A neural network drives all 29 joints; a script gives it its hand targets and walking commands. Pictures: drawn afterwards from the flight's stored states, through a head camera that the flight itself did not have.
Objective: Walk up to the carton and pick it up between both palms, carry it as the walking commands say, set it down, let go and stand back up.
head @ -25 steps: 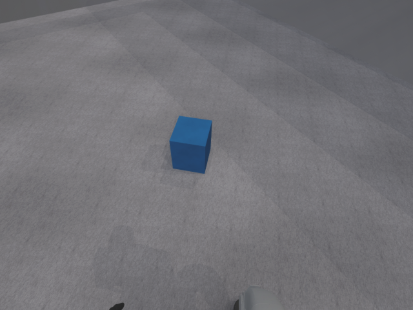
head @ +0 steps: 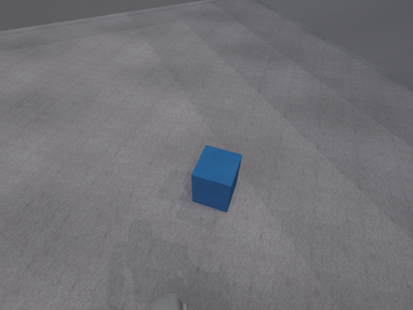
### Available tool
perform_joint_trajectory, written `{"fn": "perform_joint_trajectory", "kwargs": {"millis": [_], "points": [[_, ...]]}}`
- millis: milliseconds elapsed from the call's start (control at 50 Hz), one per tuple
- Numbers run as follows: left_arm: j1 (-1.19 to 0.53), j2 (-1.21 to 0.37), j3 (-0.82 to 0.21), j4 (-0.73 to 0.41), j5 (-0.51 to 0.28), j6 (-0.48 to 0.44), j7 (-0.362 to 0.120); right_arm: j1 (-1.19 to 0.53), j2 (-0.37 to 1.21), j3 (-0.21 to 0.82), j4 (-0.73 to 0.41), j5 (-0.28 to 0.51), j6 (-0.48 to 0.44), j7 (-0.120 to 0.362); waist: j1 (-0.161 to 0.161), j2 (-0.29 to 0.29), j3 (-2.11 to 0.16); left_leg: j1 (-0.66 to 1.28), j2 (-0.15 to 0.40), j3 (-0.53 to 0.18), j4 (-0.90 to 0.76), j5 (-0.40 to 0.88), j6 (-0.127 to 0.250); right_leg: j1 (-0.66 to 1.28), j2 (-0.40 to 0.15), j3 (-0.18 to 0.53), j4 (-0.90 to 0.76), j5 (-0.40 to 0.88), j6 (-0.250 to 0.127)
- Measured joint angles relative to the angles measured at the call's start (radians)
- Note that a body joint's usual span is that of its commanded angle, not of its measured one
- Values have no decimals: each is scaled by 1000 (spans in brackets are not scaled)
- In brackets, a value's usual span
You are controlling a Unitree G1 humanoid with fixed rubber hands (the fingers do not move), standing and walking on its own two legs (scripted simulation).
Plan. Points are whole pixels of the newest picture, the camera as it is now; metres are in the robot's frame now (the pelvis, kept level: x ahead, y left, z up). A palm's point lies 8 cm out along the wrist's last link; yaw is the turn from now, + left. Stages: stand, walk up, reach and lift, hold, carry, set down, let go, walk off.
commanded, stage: walk up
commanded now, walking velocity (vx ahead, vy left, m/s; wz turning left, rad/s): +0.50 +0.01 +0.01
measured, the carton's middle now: (216, 178) +0.83 +0.01 -0.62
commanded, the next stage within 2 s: none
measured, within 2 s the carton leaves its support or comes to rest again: neither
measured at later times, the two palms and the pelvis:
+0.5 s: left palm (132, 259) +0.23 +0.20 -0.11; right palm (335, 297) +0.19 -0.25 -0.15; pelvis +0.19 -0.02 +0.02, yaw +0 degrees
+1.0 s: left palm (135, 224) +0.32 +0.23 -0.13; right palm (304, 222) +0.36 -0.21 -0.13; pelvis +0.29 +0.01 +0.02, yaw +1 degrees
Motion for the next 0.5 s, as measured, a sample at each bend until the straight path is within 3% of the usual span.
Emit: {"fn": "perform_joint_trajectory", "kwargs": {"millis": [60,100,160,260,300,360,420,500], "points": [[-30,8,6,-3,-3,12,-7,20,20,-4,-1,2,-11,-12,-5,-36,17,57,-36,29,-5,-70,11,-121,-13,72,295,25,-10],[-63,8,3,-14,-5,7,-8,41,30,-5,6,3,-10,-26,-18,-46,24,105,-56,34,-58,-67,6,-184,-21,78,356,71,-12],[-112,0,-5,-37,-5,0,-7,75,28,-5,21,4,-9,-31,-41,-40,30,174,-72,37,-142,-57,1,-247,-35,64,288,105,0],[-180,-15,-14,-75,-8,-10,-5,123,16,-13,60,3,-3,-29,-70,-12,37,255,-73,43,-193,-88,-24,-235,-38,26,-33,175,11],[-191,-21,-13,-84,-6,-23,0,145,10,-15,78,4,8,-26,-71,1,27,255,-63,41,-138,-141,-41,-201,-29,9,-132,254,-8],[-187,-45,-16,-88,-8,-31,9,151,-14,-12,96,8,36,-23,-71,55,9,160,-45,-40,134,-276,-26,-193,3,-19,-91,214,-44],[-160,-64,-25,-84,-13,-35,21,128,-35,-17,92,8,44,-21,-63,89,10,70,-40,-81,332,-268,-37,-144,27,-28,-122,190,-46],[-111,-84,-25,-71,-17,-33,36,82,-58,-15,67,9,61,-17,-40,108,22,-15,-26,-87,380,-227,-61,-85,30,-25,-165,179,-35]]}}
